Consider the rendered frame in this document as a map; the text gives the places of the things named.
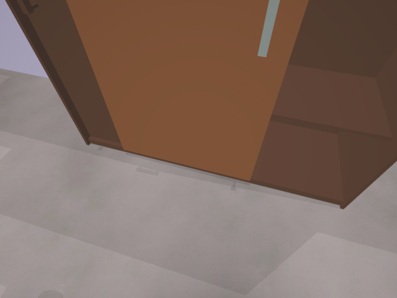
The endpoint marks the handle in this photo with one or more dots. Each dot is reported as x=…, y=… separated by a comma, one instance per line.
x=25, y=6
x=268, y=27

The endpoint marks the wardrobe door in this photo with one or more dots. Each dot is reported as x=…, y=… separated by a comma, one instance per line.
x=55, y=26
x=182, y=79

